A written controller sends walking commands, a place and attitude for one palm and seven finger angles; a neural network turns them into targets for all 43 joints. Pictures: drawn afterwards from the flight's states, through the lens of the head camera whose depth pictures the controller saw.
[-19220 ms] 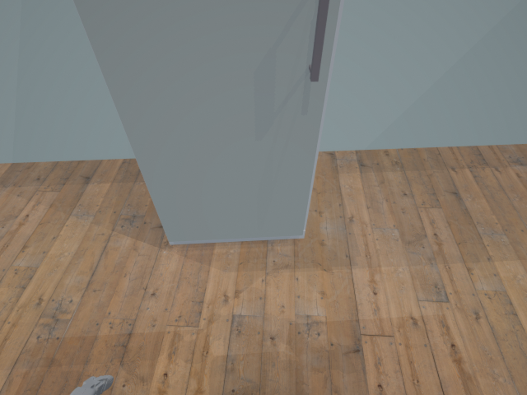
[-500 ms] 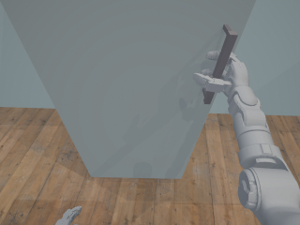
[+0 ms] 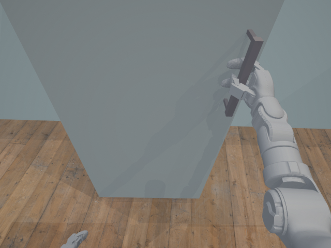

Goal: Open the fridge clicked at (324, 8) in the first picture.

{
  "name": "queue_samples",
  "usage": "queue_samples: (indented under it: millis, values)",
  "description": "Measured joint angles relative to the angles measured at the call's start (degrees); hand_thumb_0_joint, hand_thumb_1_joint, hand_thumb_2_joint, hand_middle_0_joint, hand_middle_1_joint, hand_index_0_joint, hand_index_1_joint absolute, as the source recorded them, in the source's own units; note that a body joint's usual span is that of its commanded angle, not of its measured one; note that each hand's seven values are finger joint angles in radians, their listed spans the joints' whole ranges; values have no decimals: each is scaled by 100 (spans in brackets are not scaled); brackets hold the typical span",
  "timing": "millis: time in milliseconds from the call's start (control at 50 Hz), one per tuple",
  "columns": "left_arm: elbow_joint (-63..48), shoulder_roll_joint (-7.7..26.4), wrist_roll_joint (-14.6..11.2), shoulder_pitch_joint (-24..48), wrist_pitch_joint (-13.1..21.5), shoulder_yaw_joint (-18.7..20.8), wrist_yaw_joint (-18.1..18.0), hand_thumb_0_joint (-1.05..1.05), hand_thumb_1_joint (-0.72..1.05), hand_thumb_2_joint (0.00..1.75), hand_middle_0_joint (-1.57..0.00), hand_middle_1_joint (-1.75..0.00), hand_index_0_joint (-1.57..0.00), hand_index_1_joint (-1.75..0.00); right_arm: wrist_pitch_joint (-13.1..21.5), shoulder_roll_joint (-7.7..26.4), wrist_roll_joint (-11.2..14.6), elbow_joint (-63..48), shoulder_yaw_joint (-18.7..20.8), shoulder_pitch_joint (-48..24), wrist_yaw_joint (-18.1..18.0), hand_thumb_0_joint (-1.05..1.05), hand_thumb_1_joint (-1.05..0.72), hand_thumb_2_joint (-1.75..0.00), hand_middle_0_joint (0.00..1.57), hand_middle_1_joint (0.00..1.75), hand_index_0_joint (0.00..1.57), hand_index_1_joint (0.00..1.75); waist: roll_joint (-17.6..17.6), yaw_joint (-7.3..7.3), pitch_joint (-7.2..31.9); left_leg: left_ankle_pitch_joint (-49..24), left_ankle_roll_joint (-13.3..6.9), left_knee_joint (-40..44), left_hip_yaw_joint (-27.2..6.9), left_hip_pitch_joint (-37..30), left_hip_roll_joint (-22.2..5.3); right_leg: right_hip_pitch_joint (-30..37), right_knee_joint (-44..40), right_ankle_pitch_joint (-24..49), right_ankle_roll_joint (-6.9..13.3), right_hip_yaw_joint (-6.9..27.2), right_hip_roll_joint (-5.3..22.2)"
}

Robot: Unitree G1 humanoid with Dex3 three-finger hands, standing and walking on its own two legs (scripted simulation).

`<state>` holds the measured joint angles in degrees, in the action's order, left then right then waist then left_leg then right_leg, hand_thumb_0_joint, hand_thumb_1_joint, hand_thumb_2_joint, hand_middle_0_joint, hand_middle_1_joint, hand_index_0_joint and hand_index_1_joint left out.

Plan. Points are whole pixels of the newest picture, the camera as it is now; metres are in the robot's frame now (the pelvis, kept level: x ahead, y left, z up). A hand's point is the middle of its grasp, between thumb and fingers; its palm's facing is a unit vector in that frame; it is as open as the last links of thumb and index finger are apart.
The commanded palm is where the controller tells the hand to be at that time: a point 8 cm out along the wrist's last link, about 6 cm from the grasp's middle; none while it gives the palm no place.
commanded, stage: grip the handle and tug to test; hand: right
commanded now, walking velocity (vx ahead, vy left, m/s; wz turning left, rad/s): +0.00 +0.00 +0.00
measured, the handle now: (238, 77) +0.50 -0.12 +0.19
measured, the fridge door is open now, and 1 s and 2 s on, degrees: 0 11 31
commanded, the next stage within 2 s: pull the door a little, standing still in 0.46 s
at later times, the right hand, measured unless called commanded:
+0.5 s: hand (234, 94) +0.42 -0.10 +0.19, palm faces -0.10 +1.00 +0.01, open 5.2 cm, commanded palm +0.39 -0.15 +0.19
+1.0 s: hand (235, 121) +0.34 -0.10 +0.18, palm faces -0.07 +0.99 -0.12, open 5.7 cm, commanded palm +0.32 -0.15 +0.20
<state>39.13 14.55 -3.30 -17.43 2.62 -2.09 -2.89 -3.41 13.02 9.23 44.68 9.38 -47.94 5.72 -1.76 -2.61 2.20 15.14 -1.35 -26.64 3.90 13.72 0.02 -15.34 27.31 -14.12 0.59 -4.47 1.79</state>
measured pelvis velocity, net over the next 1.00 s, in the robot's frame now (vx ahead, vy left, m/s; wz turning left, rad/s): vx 0.00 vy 0.00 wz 0.01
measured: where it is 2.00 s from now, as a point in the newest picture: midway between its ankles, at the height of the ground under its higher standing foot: outside the picture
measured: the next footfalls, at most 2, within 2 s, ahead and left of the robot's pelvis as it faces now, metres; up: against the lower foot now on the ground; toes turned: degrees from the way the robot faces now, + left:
left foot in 1.76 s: -0.03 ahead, +0.16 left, +0.00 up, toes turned -12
right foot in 1.94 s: -0.07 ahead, -0.03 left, +0.00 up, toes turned -19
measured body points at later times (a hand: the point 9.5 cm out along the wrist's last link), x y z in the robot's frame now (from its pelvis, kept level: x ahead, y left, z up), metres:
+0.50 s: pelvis +0.02 +0.00 +0.00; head +0.01 +0.01 +0.45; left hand +0.16 +0.24 -0.10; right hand +0.42 -0.16 +0.19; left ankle -0.01 +0.10 -0.74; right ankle +0.00 -0.11 -0.74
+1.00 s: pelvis +0.00 +0.00 +0.00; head -0.01 +0.02 +0.45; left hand +0.19 +0.23 -0.08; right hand +0.34 -0.15 +0.19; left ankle -0.01 +0.10 -0.74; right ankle +0.00 -0.11 -0.74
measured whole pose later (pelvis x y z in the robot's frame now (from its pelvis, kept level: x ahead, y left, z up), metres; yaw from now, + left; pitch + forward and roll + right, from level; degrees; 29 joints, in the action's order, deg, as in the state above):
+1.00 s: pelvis +0.00 +0.00 +0.00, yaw +1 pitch -1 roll +1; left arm 32.1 13.8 -1.4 -8.0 -5.6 -3.3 -3.8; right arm -8.4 10.8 7.4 -0.9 0.6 -15.3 0.3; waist -4.1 -0.3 0.9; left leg 13.7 -1.1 -23.0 3.5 8.4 1.3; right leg -11.2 26.7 -14.5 0.2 -4.7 3.0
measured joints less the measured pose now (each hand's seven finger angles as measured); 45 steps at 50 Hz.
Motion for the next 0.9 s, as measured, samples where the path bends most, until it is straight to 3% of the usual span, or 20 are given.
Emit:
queue_samples:
  millis: [260, 500, 660, 900]
  values:
    - [-173, 1, -8, 76, -77, 34, 65, 1, 90, 90, -21, -29, -20, -29, -224, -49, 43, -862, 89, 621, -36, 1, -81, -83, 40, 140, 40, 140, -36, 5, 37, 2, 3, 104, -112, -144, 28, 206, -140, -26, -10, -108, 19]
    - [-315, -24, -6, 388, -338, 24, 71, 1, 90, 90, -21, -29, -20, -29, -907, -284, 78, -2307, -164, 1441, -56, 2, -81, -82, 40, 140, 40, 140, -34, 186, 62, 65, 12, 216, -79, -429, 17, 461, -226, -86, -20, -71, -1]
    - [-381, -84, 20, 690, -486, -58, -2, 1, 90, 90, -21, -29, -20, -29, -1224, -379, 90, -2600, -387, 1590, -100, 2, -79, -83, 42, 140, 42, 140, -17, 283, 64, 76, 6, 233, 26, -571, -10, 554, -231, -61, -25, 35, -32]
    - [-625, -144, 23, 749, -686, -196, 62, 1, 90, 90, -21, -29, -20, -30, -1433, -386, 219, -3808, -430, 2627, -27, 1, -78, -80, 43, 140, 41, 140, -63, 259, 82, 21, -15, 262, -34, -707, 14, 752, -334, 11, -44, -24, -12]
